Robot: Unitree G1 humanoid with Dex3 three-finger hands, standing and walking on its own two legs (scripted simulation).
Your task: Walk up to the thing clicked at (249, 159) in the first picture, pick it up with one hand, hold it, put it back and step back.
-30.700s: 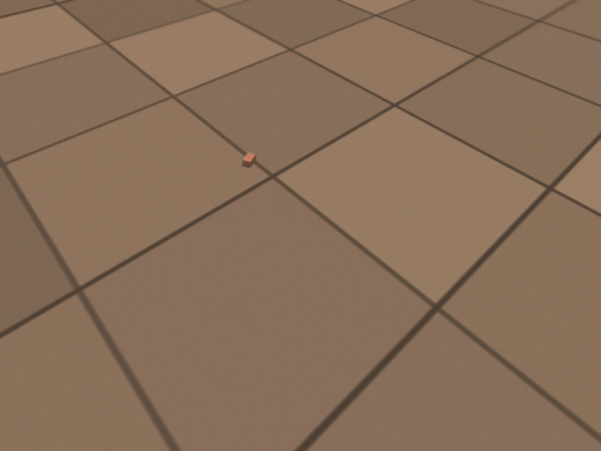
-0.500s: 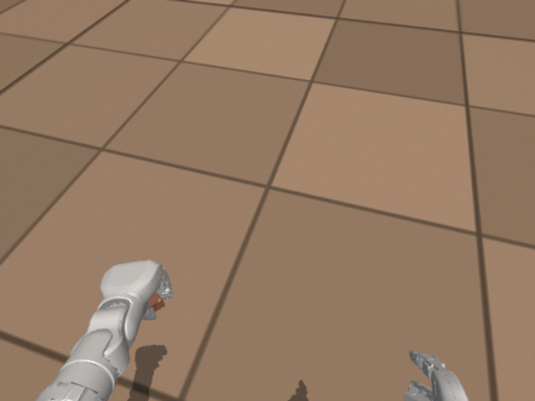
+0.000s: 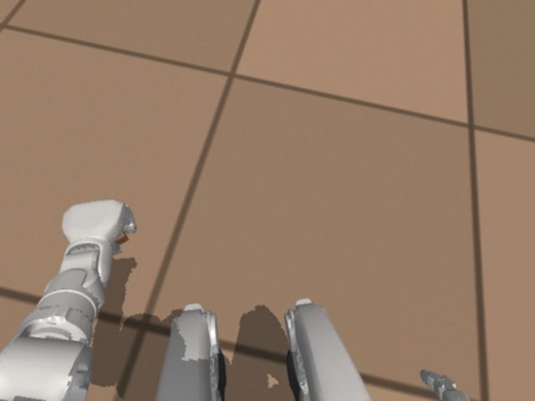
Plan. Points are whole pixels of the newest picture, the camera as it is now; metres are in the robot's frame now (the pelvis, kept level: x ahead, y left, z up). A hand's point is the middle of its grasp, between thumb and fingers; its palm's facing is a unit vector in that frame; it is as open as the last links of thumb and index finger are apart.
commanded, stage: crouch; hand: left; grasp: from above
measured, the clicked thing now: (104, 237) +0.41 +0.26 -0.15
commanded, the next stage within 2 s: lower in 1.18 s
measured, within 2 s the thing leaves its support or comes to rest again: neither
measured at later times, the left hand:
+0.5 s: hand (132, 261) +0.40 +0.26 -0.31, palm faces -0.43 -0.06 -0.90, open 5.0 cm
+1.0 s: hand (141, 265) +0.41 +0.26 -0.39, palm faces -0.44 -0.07 -0.89, open 5.0 cm
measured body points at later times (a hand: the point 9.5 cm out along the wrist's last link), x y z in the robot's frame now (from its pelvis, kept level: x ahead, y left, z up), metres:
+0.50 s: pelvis -0.01 -0.01 -0.14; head +0.21 +0.03 +0.25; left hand +0.42 +0.26 -0.26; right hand +0.07 -0.28 -0.27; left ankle +0.08 +0.11 -0.54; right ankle +0.05 -0.13 -0.54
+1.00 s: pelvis -0.02 -0.01 -0.22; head +0.20 +0.03 +0.17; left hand +0.43 +0.26 -0.33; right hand +0.03 -0.28 -0.34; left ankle +0.08 +0.11 -0.54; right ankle +0.05 -0.13 -0.54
